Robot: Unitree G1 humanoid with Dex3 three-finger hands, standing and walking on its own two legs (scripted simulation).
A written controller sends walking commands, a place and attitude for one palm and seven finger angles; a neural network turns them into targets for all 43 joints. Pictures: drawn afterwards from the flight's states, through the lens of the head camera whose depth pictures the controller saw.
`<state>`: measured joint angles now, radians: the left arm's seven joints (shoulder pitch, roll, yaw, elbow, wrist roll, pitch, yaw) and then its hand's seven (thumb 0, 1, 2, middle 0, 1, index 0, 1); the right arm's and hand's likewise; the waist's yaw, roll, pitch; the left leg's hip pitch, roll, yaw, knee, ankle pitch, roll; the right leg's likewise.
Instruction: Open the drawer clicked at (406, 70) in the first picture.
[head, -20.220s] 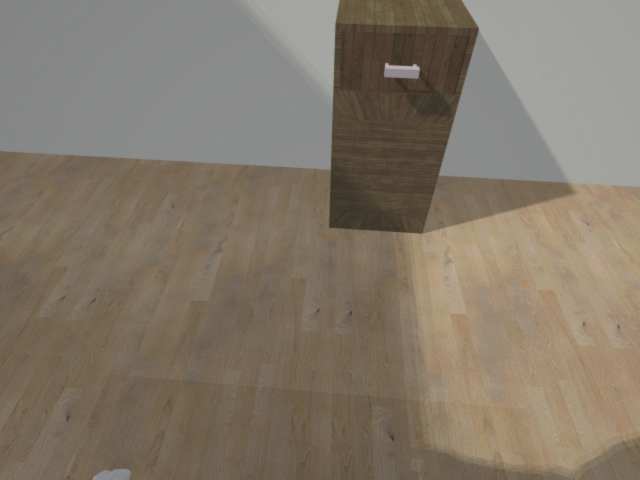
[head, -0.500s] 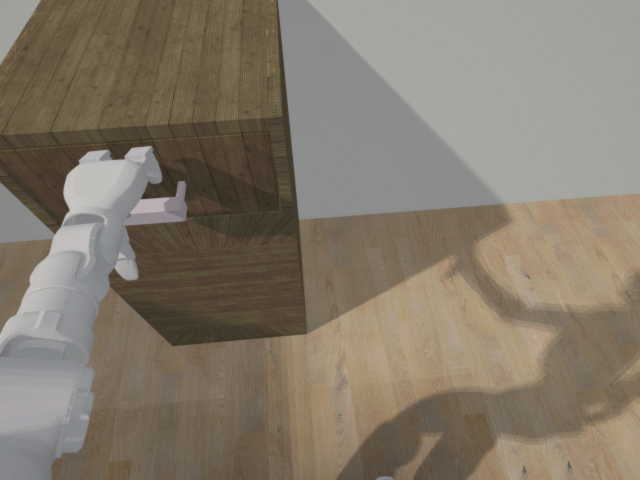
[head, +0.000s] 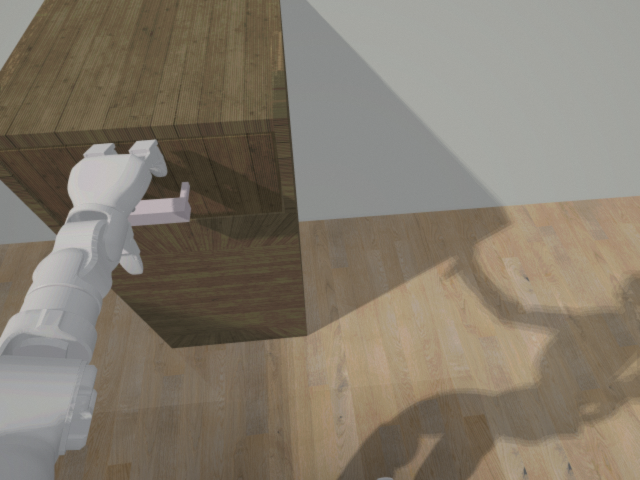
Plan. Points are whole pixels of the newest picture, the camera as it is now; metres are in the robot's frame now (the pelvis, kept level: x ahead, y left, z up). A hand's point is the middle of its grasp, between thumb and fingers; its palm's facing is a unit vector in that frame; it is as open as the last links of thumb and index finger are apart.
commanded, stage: move the hooked fingers above the handle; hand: left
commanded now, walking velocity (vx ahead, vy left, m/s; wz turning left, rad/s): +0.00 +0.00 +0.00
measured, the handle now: (154, 200) +0.51 +0.25 +0.00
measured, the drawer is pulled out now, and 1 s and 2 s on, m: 0.00 0.00 0.00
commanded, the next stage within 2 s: none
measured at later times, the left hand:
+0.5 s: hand (121, 200) +0.46 +0.26 +0.06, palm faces +0.01 +0.00 -1.00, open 13.8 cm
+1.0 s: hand (138, 197) +0.47 +0.24 +0.06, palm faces +0.00 +0.00 -1.00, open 13.7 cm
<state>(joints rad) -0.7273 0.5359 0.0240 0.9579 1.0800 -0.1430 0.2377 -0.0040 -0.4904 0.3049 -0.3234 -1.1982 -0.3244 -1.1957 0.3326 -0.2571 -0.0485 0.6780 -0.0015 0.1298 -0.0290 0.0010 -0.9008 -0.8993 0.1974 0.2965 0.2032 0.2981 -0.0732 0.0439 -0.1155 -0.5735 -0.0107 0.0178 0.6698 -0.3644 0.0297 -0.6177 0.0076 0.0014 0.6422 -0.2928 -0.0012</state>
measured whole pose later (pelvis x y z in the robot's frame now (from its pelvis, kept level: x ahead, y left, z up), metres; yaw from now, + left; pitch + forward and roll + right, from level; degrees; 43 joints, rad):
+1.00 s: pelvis +0.00 +0.00 +0.00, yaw -1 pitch +16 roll +0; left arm -0.76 0.50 0.02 0.98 1.08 -0.05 0.27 0.00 -0.49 0.31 -0.38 -1.24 -0.34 -1.22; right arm 0.31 -0.27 -0.04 0.69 0.00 0.14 -0.02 0.00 -0.90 -0.90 0.20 0.30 0.20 0.30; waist -0.07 0.07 -0.13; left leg -0.58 -0.01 0.04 0.67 -0.36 0.03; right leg -0.64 0.01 0.02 0.65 -0.29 0.00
